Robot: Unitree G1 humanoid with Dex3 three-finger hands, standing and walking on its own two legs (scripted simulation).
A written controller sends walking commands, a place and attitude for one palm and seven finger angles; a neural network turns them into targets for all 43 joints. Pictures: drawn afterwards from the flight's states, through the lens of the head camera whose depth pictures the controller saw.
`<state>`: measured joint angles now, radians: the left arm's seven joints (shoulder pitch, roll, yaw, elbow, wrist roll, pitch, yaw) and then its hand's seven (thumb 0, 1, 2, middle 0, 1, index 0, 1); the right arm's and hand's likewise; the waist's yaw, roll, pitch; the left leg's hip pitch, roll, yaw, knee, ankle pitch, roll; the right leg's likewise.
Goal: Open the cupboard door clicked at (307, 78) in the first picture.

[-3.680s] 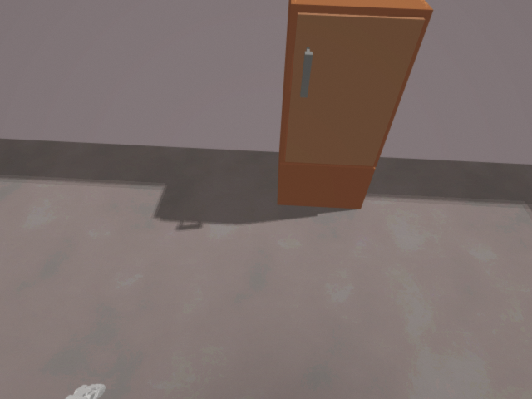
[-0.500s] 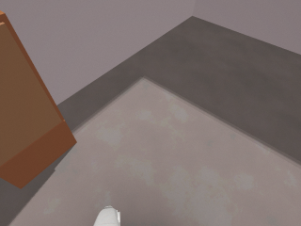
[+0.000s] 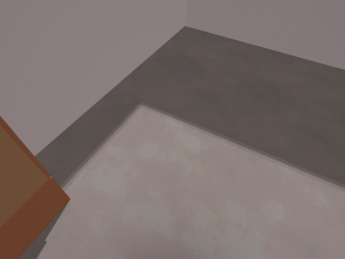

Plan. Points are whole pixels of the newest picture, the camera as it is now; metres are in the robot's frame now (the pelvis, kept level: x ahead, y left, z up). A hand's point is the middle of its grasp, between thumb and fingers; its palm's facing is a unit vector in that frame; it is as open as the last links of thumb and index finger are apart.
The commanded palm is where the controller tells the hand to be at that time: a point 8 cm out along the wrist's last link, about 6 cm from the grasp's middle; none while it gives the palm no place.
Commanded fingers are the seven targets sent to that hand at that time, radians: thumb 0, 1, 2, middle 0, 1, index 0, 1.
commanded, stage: turn to face it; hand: left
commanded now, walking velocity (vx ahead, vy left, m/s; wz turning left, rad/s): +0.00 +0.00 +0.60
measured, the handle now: out of the picture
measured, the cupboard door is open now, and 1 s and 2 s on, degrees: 0 0 0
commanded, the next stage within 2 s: take the last steps up to it in 1.68 s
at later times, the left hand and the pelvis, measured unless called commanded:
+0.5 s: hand out of the picture +0.02 +0.24 -0.18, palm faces +0.31 -0.92 -0.25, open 7.4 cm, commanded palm none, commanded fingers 0.00 0.90 0.90 -0.20 -0.30 -0.20 -0.30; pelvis -0.01 +0.01 -0.02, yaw +17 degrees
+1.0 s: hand out of the picture -0.07 +0.14 -0.15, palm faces +0.60 -0.75 -0.29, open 7.4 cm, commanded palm none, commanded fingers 0.00 0.90 0.90 -0.20 -0.30 -0.20 -0.30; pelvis +0.01 -0.05 +0.00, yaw +37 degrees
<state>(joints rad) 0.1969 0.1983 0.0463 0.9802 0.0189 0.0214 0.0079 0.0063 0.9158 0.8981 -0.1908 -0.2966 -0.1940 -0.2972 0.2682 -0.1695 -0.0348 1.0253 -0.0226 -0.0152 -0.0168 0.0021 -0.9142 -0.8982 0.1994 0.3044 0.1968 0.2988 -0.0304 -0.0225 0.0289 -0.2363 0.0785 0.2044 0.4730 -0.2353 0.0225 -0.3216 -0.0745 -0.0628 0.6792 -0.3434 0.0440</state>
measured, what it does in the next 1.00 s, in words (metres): steps on the spot, turning left: right foot, then left foot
